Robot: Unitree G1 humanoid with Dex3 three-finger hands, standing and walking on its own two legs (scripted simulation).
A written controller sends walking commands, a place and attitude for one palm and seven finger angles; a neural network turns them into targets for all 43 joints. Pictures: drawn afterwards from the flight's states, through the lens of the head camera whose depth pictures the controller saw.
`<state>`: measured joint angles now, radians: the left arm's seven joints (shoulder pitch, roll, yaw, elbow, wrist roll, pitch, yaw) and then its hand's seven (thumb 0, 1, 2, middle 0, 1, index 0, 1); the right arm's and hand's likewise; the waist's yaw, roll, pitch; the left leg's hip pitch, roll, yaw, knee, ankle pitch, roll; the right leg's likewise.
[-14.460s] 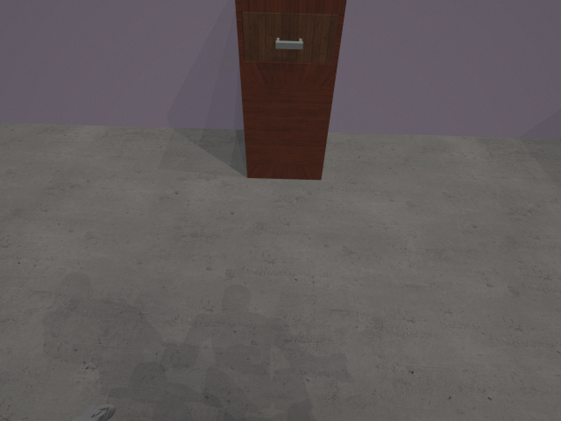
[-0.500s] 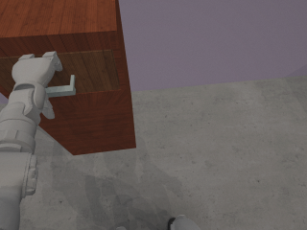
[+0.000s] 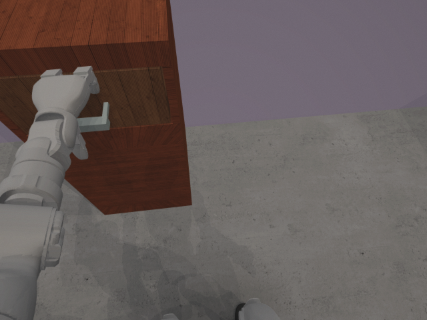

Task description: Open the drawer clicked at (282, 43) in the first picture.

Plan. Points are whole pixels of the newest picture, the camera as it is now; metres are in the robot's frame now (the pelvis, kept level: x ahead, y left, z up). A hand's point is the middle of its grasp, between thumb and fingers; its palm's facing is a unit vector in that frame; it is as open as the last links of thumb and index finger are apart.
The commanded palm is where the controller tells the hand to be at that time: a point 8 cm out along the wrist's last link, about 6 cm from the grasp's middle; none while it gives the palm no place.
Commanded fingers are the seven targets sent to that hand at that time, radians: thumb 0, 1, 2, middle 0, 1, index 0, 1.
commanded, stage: move the hooked fingers above the handle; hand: left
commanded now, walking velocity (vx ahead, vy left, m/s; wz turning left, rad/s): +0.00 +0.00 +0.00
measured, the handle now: (84, 116) +0.55 +0.25 +0.00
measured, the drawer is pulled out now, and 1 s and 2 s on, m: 0.00 0.00 0.00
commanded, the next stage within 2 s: lower the fingers behind the handle in 0.12 s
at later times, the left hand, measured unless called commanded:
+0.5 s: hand (73, 129) +0.49 +0.25 +0.03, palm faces -0.09 -0.02 -1.00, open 13.9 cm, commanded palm +0.48 +0.25 +0.09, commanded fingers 0.00 -0.50 0.30 -0.30 -1.20 -0.30 -1.20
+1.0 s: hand (80, 135) +0.49 +0.25 +0.01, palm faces -0.10 -0.03 -0.99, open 13.9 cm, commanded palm +0.48 +0.25 +0.05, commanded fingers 0.00 -0.50 0.30 -0.30 -1.20 -0.30 -1.20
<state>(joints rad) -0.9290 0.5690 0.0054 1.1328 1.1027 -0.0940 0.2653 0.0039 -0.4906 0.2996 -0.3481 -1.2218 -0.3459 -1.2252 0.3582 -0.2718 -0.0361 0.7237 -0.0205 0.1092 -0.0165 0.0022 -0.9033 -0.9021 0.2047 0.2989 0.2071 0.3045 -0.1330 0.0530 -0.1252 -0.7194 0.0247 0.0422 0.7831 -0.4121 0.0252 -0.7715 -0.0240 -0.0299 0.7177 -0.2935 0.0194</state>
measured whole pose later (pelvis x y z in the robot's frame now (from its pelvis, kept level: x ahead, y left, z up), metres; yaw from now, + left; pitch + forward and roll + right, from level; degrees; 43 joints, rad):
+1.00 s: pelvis -0.01 +0.00 -0.01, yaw +0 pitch +23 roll -2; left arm -0.87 0.60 0.04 1.13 1.11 -0.17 0.28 0.00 -0.49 0.30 -0.31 -1.21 -0.32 -1.20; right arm 0.36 -0.26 -0.04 0.74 -0.04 0.10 -0.02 0.00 -0.90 -0.90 0.21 0.30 0.21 0.30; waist -0.14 0.04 -0.14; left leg -0.83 0.03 0.04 0.89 -0.45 0.03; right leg -0.88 -0.02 -0.03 0.81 -0.32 0.02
